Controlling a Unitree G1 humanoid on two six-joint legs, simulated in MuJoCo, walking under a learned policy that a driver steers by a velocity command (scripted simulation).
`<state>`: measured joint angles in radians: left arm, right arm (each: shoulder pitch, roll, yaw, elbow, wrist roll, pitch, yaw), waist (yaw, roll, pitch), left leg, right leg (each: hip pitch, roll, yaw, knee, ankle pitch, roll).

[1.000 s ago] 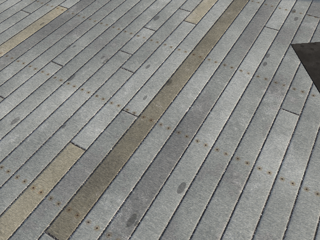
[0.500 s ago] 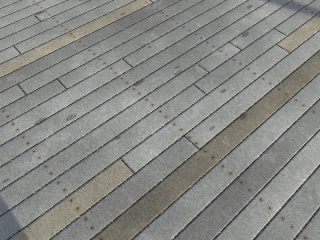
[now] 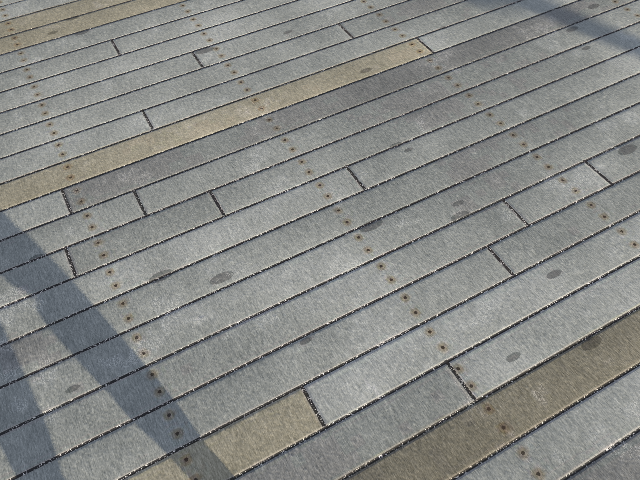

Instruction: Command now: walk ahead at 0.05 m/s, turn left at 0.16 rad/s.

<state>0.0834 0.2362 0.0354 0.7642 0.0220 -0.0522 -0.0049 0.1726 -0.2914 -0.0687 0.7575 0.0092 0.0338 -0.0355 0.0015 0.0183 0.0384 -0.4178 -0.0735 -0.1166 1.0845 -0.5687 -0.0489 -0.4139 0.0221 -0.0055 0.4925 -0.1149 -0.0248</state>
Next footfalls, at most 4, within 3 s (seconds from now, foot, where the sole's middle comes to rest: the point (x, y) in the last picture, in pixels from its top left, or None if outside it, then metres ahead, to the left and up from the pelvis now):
0.16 left None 0.05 0.15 -0.77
2.98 left None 0.43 0.10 -0.77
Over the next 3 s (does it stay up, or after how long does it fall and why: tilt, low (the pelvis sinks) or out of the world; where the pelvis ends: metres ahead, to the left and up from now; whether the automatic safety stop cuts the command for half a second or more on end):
stays up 0.26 0.01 -0.01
